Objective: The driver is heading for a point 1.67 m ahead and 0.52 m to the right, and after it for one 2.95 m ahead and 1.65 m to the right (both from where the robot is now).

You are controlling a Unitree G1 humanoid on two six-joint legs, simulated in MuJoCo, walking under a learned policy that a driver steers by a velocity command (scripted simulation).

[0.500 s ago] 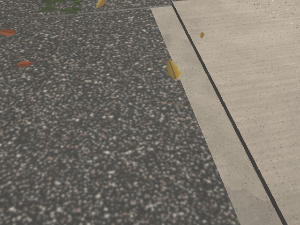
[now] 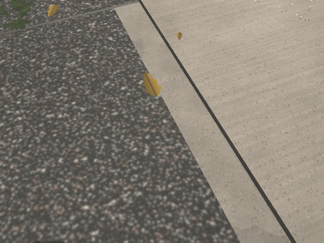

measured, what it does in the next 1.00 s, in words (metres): walks ahead, turning right: left foot, then right foot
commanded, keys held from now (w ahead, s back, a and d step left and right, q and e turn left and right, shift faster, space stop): e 0.50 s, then w+e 0.34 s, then w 0.16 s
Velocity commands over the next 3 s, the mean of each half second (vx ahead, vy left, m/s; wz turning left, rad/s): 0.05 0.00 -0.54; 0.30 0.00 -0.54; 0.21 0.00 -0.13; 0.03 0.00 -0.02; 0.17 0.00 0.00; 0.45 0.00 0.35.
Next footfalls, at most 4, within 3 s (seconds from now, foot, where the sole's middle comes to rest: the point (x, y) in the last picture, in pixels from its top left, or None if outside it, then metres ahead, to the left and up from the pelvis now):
0.32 left None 0.18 0.16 -0.76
0.76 right None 0.06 -0.07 -0.76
1.18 left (191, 225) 0.48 -0.09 -0.76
1.54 right None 0.33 -0.27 -0.76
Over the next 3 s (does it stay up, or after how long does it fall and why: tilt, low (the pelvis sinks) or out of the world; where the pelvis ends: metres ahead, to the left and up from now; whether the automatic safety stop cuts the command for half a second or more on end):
stays up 0.64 -0.29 0.02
